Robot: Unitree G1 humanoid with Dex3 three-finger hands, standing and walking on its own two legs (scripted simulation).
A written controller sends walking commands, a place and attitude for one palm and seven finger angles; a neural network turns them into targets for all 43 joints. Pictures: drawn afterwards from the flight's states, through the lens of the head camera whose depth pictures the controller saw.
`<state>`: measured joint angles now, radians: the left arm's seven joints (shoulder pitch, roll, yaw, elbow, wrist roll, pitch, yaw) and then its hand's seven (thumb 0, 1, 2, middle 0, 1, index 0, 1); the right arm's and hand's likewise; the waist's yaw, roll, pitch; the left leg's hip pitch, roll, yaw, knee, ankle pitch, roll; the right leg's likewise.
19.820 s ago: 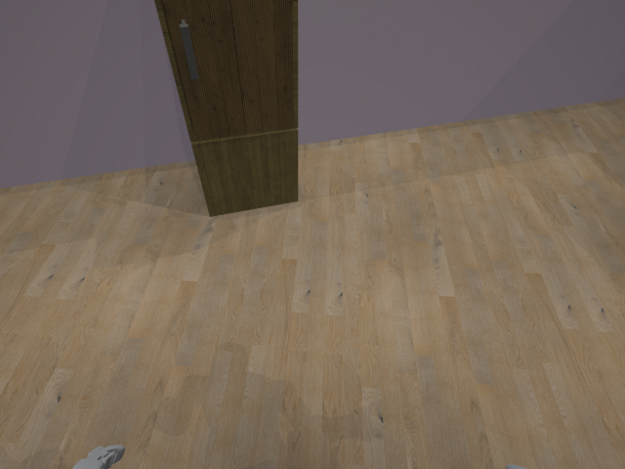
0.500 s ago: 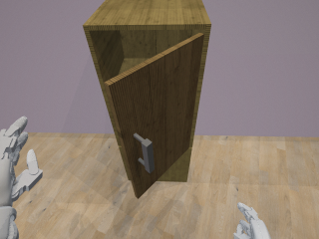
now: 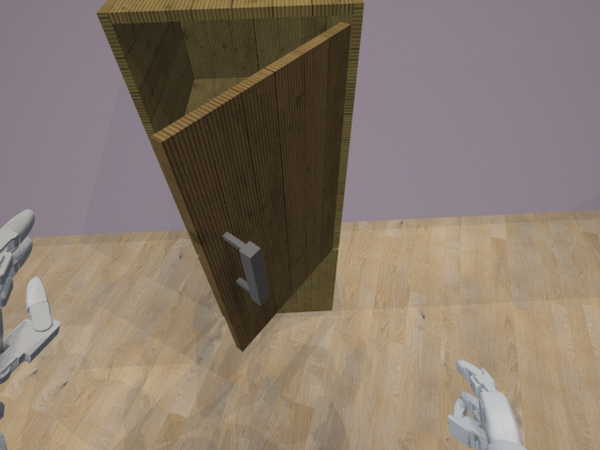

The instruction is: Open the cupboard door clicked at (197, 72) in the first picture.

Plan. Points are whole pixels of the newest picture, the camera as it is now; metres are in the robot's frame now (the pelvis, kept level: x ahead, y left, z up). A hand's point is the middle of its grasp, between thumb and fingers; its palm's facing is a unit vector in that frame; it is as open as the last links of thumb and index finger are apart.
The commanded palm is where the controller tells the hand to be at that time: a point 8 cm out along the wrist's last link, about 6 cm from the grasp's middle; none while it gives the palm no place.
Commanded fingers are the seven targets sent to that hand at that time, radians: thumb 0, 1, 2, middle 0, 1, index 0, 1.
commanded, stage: step back with the hand held close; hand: left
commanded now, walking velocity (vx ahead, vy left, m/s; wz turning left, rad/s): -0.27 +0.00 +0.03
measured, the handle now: (246, 269) +0.39 +0.12 -0.03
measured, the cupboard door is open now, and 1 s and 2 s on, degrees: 49 49 49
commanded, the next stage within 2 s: stop stepping back and stand still in 0.86 s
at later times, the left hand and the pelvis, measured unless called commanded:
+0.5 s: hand out of the picture +0.12 +0.27 +0.15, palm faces +0.46 -0.78 -0.43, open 7.4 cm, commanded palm +0.05 +0.31 +0.17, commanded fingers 0.00 0.90 0.90 -0.20 -0.30 -0.20 -0.30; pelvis -0.08 +0.01 -0.01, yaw +2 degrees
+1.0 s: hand out of the picture +0.00 +0.22 +0.15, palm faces +0.31 -0.81 -0.49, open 7.4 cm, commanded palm -0.07 +0.27 +0.17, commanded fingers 0.00 0.90 0.90 -0.20 -0.30 -0.20 -0.30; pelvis -0.22 -0.02 -0.01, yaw -2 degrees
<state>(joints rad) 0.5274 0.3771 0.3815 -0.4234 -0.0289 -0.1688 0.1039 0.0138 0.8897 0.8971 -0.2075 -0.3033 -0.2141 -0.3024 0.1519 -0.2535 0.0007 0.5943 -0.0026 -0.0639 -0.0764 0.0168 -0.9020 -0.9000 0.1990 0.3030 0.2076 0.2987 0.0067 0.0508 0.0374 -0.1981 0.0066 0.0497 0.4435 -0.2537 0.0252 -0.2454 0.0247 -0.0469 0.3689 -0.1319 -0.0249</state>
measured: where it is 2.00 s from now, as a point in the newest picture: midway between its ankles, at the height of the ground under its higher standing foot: outside the picture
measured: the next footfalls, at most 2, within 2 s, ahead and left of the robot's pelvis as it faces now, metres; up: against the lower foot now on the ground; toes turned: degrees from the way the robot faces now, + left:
right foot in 0.36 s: -0.01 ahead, -0.10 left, +0.00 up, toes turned +4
right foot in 0.92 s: -0.25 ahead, -0.09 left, +0.00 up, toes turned -4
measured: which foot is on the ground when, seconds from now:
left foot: down 0.00-0.96, up 0.98-1.00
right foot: down 0.00-0.24, up 0.26-0.34, down 0.36-0.60, up 0.62-0.90, down 0.92-1.00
